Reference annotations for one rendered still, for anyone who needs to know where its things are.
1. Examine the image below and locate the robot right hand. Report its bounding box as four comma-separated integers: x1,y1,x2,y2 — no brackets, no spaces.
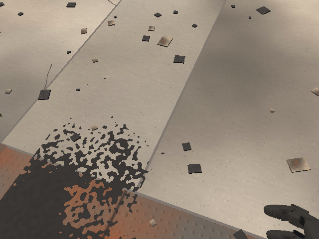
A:
263,204,319,239

